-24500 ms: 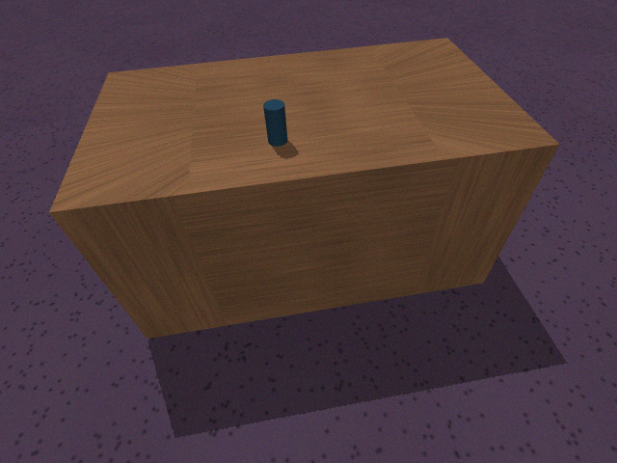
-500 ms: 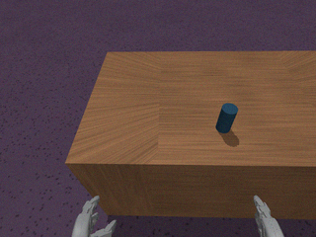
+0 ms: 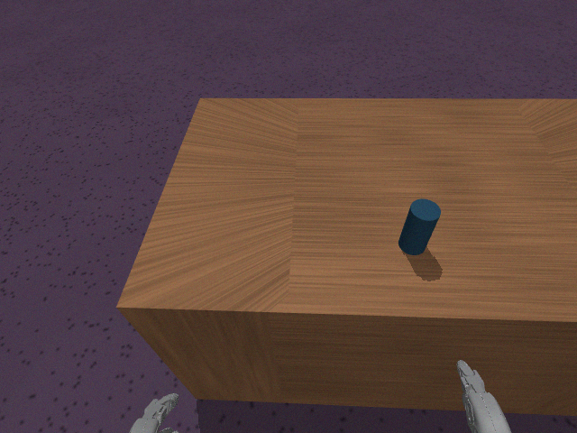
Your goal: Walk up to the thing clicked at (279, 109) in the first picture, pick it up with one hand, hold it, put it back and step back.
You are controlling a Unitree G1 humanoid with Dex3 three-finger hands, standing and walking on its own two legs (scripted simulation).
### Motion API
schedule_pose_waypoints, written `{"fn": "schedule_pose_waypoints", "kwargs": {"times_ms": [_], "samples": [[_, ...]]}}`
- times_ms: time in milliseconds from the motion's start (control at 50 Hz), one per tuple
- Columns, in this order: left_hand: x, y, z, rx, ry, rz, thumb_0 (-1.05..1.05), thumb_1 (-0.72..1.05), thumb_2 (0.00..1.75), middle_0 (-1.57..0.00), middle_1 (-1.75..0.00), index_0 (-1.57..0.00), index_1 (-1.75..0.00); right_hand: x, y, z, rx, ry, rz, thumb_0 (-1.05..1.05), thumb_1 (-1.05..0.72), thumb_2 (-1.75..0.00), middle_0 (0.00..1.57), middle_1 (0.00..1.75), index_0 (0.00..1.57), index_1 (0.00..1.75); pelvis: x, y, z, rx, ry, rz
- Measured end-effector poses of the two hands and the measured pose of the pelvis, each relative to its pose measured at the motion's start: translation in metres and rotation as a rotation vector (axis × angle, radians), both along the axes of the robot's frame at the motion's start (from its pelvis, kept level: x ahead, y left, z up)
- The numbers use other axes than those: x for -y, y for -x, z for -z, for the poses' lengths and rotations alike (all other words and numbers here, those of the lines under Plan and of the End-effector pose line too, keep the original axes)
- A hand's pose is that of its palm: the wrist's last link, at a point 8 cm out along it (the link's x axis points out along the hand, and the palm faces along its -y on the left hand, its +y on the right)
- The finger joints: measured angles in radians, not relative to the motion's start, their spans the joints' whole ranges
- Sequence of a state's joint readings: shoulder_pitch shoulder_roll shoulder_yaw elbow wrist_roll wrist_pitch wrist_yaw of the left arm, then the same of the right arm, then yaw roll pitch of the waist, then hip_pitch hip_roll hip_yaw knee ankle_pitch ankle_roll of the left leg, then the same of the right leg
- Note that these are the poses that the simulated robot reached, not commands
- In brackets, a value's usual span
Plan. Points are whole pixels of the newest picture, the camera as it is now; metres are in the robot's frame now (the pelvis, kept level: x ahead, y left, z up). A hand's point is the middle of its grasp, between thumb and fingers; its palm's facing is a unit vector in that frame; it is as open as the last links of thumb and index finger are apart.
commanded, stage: home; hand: right
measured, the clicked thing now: (418, 228) +0.50 -0.22 -0.07
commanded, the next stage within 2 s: stand in 1.96 s
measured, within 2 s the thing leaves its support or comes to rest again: neither
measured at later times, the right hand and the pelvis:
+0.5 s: hand out of the picture +0.03 -0.25 -0.14, palm faces -0.04 +0.92 -0.40, open 17.5 cm; pelvis -0.01 +0.01 +0.01, yaw -1 degrees
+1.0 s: hand out of the picture +0.05 -0.24 -0.14, palm faces -0.04 +0.93 -0.36, open 17.4 cm; pelvis -0.02 +0.02 +0.01, yaw +0 degrees
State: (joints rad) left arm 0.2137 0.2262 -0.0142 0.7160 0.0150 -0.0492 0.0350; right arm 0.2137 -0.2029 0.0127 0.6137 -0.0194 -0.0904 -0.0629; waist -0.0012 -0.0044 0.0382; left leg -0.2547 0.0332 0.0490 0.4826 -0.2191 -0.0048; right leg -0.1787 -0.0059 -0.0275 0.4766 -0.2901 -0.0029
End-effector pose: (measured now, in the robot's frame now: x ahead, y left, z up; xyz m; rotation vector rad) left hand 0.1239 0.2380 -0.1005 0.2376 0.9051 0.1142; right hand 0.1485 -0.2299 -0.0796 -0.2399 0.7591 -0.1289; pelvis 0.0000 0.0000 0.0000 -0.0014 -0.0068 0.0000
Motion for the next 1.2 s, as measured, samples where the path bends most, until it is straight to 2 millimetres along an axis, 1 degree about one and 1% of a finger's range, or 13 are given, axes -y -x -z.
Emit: {"fn": "schedule_pose_waypoints", "kwargs": {"times_ms": [80, 180, 260, 320, 400, 520, 620, 740, 960, 1080, 1200], "samples": [[-0.018, 0.009, 0.008, -0.055, -0.018, 0.001, 0.01, 0.9, 0.9, -0.21, -0.29, -0.2, -0.3, 0.021, 0.014, 0.01, -0.121, 0.052, -0.03, -0.01, 0.58, -0.03, 0.06, 0.05, 0.06, 0.04, 0.0, -0.002, 0.002, 0.015, 0.006, 0.004], [-0.043, 0.027, 0.014, -0.131, -0.054, -0.021, 0.01, 0.9, 0.9, -0.21, -0.29, -0.2, -0.3, 0.049, 0.044, 0.012, -0.24, 0.114, 0.013, -0.01, 0.57, -0.03, 0.06, 0.05, 0.06, 0.04, -0.002, -0.001, 0.001, 0.034, 0.009, 0.005], [-0.058, 0.046, 0.017, -0.204, -0.072, -0.03, 0.0, 0.9, 0.9, -0.21, -0.29, -0.2, -0.3, 0.064, 0.069, 0.012, -0.321, 0.145, 0.052, -0.01, 0.56, -0.04, 0.06, 0.05, 0.06, 0.05, -0.005, 0.002, -0.002, 0.045, 0.011, 0.008], [-0.065, 0.059, 0.019, -0.252, -0.08, -0.035, 0.0, 0.9, 0.9, -0.21, -0.29, -0.2, -0.3, 0.07, 0.086, 0.013, -0.376, 0.157, 0.075, -0.01, 0.56, -0.04, 0.06, 0.05, 0.06, 0.05, -0.007, 0.005, -0.004, 0.051, 0.012, 0.009], [-0.071, 0.073, 0.021, -0.302, -0.08, -0.041, 0.0, 0.9, 0.9, -0.21, -0.29, -0.2, -0.3, 0.07, 0.105, 0.014, -0.43, 0.161, 0.092, -0.01, 0.55, -0.04, 0.06, 0.05, 0.06, 0.05, -0.011, 0.009, -0.006, 0.058, 0.011, 0.01], [-0.074, 0.087, 0.024, -0.345, -0.073, -0.043, 0.0, 0.9, 0.9, -0.21, -0.29, -0.2, -0.3, 0.061, 0.121, 0.019, -0.476, 0.144, 0.097, 0.0, 0.54, -0.05, 0.06, 0.05, 0.06, 0.05, -0.016, 0.015, -0.007, 0.058, 0.01, 0.01], [-0.075, 0.095, 0.024, -0.361, -0.068, -0.047, 0.0, 0.9, 0.9, -0.21, -0.29, -0.2, -0.3, 0.052, 0.124, 0.022, -0.486, 0.127, 0.093, 0.0, 0.53, -0.05, 0.06, 0.06, 0.06, 0.05, -0.019, 0.018, -0.008, 0.058, 0.009, 0.009], [-0.077, 0.101, 0.024, -0.367, -0.067, -0.058, 0.0, 0.9, 0.9, -0.21, -0.29, -0.2, -0.3, 0.046, 0.12, 0.024, -0.474, 0.114, 0.088, 0.0, 0.53, -0.05, 0.06, 0.06, 0.06, 0.05, -0.022, 0.02, -0.008, 0.056, 0.008, 0.007], [-0.078, 0.108, 0.022, -0.397, -0.077, -0.076, 0.0, 0.9, 0.9, -0.21, -0.29, -0.2, -0.3, 0.048, 0.105, 0.025, -0.466, 0.109, 0.082, 0.0, 0.53, -0.05, 0.06, 0.05, 0.06, 0.05, -0.021, 0.017, -0.008, 0.039, 0.005, 0.001], [-0.075, 0.102, 0.021, -0.408, -0.079, -0.079, 0.0, 0.9, 0.9, -0.21, -0.29, -0.2, -0.3, 0.051, 0.096, 0.026, -0.472, 0.108, 0.081, 0.0, 0.53, -0.05, 0.06, 0.05, 0.06, 0.05, -0.018, 0.011, -0.008, 0.034, 0.005, -0.001], [-0.071, 0.086, 0.02, -0.387, -0.078, -0.079, 0.0, 0.9, 0.9, -0.21, -0.29, -0.2, -0.3, 0.054, 0.086, 0.026, -0.472, 0.109, 0.078, 0.0, 0.54, -0.05, 0.06, 0.05, 0.06, 0.05, -0.016, 0.003, -0.009, 0.035, 0.005, -0.002]]}}
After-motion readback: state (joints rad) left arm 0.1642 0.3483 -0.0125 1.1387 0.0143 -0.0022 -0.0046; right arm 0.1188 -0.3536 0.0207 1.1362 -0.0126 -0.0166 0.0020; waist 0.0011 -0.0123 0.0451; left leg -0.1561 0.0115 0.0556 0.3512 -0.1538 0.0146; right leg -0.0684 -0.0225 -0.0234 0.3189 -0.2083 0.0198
